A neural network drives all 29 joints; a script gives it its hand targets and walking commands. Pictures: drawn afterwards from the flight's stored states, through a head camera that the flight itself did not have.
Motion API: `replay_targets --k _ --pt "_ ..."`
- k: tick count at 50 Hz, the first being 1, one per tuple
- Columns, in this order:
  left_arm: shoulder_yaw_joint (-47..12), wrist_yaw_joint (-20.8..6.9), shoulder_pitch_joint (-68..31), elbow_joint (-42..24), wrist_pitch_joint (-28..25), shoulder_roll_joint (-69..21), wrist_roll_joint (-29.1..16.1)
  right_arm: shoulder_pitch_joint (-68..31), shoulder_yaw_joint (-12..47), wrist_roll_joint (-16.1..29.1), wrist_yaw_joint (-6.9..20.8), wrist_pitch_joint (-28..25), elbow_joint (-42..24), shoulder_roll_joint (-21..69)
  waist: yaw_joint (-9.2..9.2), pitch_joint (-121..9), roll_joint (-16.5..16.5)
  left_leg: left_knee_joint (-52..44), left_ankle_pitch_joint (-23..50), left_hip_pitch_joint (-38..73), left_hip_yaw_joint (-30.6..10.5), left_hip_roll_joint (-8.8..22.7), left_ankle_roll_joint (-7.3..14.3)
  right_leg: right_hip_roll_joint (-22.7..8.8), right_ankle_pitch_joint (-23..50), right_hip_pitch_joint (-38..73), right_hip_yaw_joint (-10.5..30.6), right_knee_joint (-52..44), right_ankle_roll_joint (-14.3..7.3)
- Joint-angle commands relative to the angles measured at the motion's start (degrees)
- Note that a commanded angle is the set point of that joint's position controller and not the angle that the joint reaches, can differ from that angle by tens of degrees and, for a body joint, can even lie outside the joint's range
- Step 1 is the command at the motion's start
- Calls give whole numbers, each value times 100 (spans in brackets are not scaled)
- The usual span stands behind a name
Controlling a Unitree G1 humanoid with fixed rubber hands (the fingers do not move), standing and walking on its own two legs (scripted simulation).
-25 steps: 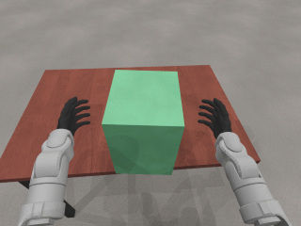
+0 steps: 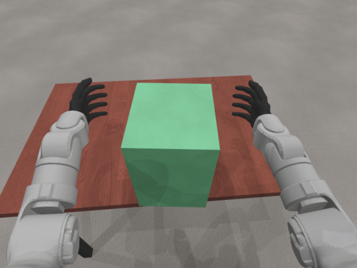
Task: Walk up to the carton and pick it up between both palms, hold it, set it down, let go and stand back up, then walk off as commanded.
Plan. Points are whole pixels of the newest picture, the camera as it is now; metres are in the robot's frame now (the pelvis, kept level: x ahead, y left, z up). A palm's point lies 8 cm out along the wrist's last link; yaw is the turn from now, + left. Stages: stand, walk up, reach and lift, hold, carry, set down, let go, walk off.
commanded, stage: reach and lift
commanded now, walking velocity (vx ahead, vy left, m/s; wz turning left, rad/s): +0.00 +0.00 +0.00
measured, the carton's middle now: (173, 148) +0.42 +0.05 +0.02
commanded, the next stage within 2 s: none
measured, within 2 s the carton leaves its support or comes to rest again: neither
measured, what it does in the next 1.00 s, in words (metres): stands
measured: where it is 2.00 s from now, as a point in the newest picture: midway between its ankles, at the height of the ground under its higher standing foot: outside the picture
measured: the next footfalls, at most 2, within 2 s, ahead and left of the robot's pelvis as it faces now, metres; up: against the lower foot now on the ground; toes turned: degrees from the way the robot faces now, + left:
none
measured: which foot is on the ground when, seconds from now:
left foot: down 0.00-1.00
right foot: down 0.00-1.00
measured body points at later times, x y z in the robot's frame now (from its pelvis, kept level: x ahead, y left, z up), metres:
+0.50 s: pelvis +0.00 +0.00 +0.00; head +0.03 +0.01 +0.45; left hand +0.44 +0.24 +0.15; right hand +0.47 -0.14 +0.15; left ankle +0.01 +0.12 -0.75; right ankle -0.01 -0.12 -0.75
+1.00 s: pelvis -0.01 +0.01 -0.01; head +0.04 +0.03 +0.43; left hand +0.43 +0.23 +0.06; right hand +0.45 -0.13 +0.07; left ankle +0.01 +0.12 -0.75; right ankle -0.01 -0.12 -0.75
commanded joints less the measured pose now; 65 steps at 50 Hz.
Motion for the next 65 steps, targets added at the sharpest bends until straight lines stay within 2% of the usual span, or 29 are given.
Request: replay_targets --k 1,2,8,9,12,14,16,17,20,21,24,25,26,28,30,33,34,35,37,41,42,43,47,51,52,53,57,58,65 --pt "3 89 -2506 -540 -221 988 -145 -2659 -357 39 -7 -190 -639 -682 -118 -2948 171 163 1780 1240 -121 -307 -71 233 1542 481 18 -31 113" --pt "-36 95 -2702 -671 -301 959 -236 -2899 -402 44 -45 -294 -974 -744 -138 -3182 145 239 2090 1365 -102 -322 -123 262 1837 413 -8 15 156" --pt "-245 103 -3777 130 -397 1066 -211 -3435 -403 67 11 -121 556 -850 -244 -3220 395 260 2009 1324 -106 -304 -182 214 1752 74 -96 -60 155" --pt "-129 100 -3491 245 -365 1085 -190 -3446 -253 118 39 -151 420 -797 -70 -3264 325 296 2267 1341 -135 -288 -174 218 2048 308 -57 23 162" --pt "-235 74 -3782 588 -516 1152 -287 -3770 -248 234 -1 -217 371 -760 -118 -3574 283 341 2144 1193 -121 -367 -122 194 2170 274 -20 81 235" --pt "-253 39 -3552 1062 -551 1027 -185 -3591 -253 125 18 -233 1019 -797 -125 -3136 215 301 2315 1218 -139 -302 -160 213 2158 259 -98 15 227" --pt "-114 -34 -3456 1097 -637 1101 -44 -3594 -122 161 29 -277 1044 -712 63 -3109 159 324 2421 1298 -101 -267 -150 231 2048 336 -63 -28 189" --pt "-192 -29 -3268 1082 -707 958 -68 -3337 -166 122 2 -345 1142 -751 -117 -3063 169 314 2525 1386 -134 -276 -150 233 2238 345 -64 -60 187" --pt "-118 -20 -3172 1324 -1028 895 -29 -3369 -34 112 65 -552 1197 -609 150 -3064 40 284 2352 1151 -46 -283 -106 242 1946 375 -51 1 163" --pt "-193 -27 -3070 1341 -1138 892 -77 -3225 -106 12 40 -614 1226 -609 36 -2971 154 311 2360 1148 -39 -310 -117 215 2050 340 -56 -32 177" --pt "-168 -9 -3124 1592 -1656 804 -80 -3407 20 20 121 -928 1364 -391 265 -3056 54 346 2209 901 -45 -289 -88 190 1638 231 -46 78 149" --pt "-307 -12 -3183 1740 -1880 773 -141 -3403 -152 -200 126 -1103 1264 -412 79 -3140 30 377 2141 932 -15 -280 -114 197 1544 125 -51 44 136" --pt "-337 3 -3465 1225 -2078 803 -197 -3498 -283 -181 123 -1271 938 -481 100 -3800 269 545 2406 1104 -30 -281 -169 212 1623 6 -77 112 124" --pt "-262 33 -3519 1471 -2416 819 -209 -3520 -288 -285 137 -1451 1104 -387 124 -3942 157 684 2599 1044 -2 -291 -215 196 1896 -83 -51 212 118" --pt "-328 -27 -3483 2305 -2623 700 -198 -3458 -205 -445 123 -1542 1567 -160 110 -3493 -62 623 2078 537 0 -307 -124 110 1626 -127 -30 173 168" --pt "-476 12 -3516 2255 -3079 635 -255 -3526 -372 -526 203 -1871 1598 -351 27 -3975 98 723 2096 692 -50 -239 -199 208 1271 -578 -122 266 168" --pt "-569 22 -3673 2698 -3131 532 -243 -3509 -555 -628 204 -1893 1933 -356 -177 -3806 73 753 2036 699 -94 -207 -235 195 1183 -875 -167 259 132" --pt "-600 31 -3778 2938 -3258 444 -189 -3516 -466 -542 234 -1963 2198 -300 -68 -3898 329 819 2015 600 -110 -207 -281 192 1040 -953 -157 289 112" --pt "-706 52 -3966 3127 -3463 392 -272 -3496 -632 -679 220 -2094 2525 -350 -319 -3937 303 848 1819 580 -92 -207 -305 197 876 -1102 -200 261 78" --pt "-862 98 -3913 3457 -3832 280 -264 -3467 -568 -626 291 -2403 2876 -423 -265 -4112 624 971 2186 559 -126 -161 -446 228 959 -1417 -265 408 12" --pt "-872 43 -3549 4186 -3815 291 -295 -3286 -521 -614 321 -2398 3346 -350 -151 -3652 364 964 1860 312 -101 -155 -369 177 619 -1605 -204 415 40" --pt "-764 58 -3643 3967 -3885 307 -171 -3427 -573 -595 336 -2504 2948 -367 -82 -3990 421 899 1971 359 -36 -170 -361 174 773 -1407 -221 395 48" --pt "-794 113 -3747 4051 -4201 303 -239 -3378 -320 -292 449 -2776 3285 -338 22 -4082 595 1028 2154 107 -36 -146 -385 189 865 -1584 -168 601 0" --pt "-984 184 -3883 4173 -4400 177 -365 -3548 -319 -291 540 -2907 3224 -328 -70 -4153 486 1123 1840 -15 -123 -93 -385 189 392 -2099 -251 681 -23" --pt "-939 179 -3834 4337 -4410 145 -423 -3573 -152 -301 562 -2904 3015 -221 99 -4215 272 1127 1737 -179 -117 -97 -323 166 305 -1996 -197 698 -20" --pt "-884 209 -3894 4178 -4498 239 -432 -3614 -272 -366 581 -2924 2978 -248 61 -4408 181 1150 1606 -212 -73 -128 -262 136 262 -2121 -188 773 18" --pt "-868 205 -3960 4223 -4621 184 -557 -3726 -147 -351 566 -2980 2857 -16 70 -4819 -44 1295 1902 -438 -66 -136 -228 120 758 -1872 -176 948 5" --pt "-931 172 -3687 4346 -4584 61 -467 -3570 -262 -441 554 -2972 3037 -130 -62 -4744 -3 1290 1942 -315 -99 -114 -269 143 716 -1979 -188 909 9" --pt "-501 86 -3427 4052 -4721 -106 -67 -3358 -409 -820 396 -3212 2825 110 4 -4869 -112 1368 2567 -382 -1 -200 -280 109 1795 -1453 -157 1004 94"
